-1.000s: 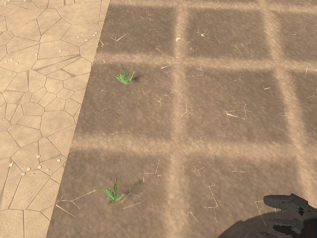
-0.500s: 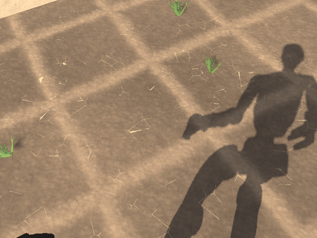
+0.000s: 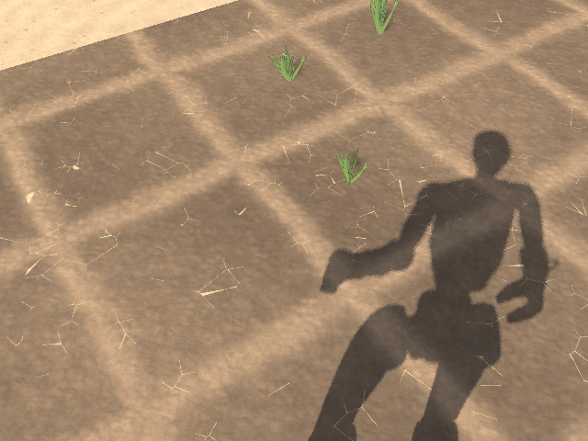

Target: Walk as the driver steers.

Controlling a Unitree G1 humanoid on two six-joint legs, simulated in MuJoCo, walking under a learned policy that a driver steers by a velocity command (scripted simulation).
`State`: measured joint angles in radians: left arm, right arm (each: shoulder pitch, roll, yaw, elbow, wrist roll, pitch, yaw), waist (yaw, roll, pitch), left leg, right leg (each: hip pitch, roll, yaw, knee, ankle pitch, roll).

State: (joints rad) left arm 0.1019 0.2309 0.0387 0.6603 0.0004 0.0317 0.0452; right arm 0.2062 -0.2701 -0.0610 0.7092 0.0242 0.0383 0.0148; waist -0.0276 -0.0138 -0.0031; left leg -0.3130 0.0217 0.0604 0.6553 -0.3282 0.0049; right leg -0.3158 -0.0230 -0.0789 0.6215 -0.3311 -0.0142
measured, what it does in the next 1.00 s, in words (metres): steps on the spot, turning left: right foot, then left foot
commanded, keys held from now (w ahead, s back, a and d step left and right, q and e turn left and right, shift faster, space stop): q+shift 0.54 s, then shift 0.22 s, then e+shift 0.24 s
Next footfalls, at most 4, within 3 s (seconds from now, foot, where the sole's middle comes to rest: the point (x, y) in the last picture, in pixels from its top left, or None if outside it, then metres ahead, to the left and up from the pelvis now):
0.42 right None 0.12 -0.09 -0.76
0.82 left None -0.05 0.13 -0.76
1.38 right None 0.12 -0.11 -0.76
1.78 left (261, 412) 0.57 0.07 -0.76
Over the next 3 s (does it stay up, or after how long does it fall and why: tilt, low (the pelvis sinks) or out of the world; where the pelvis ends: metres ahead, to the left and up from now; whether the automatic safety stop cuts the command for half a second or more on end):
stays up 1.39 0.26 -0.01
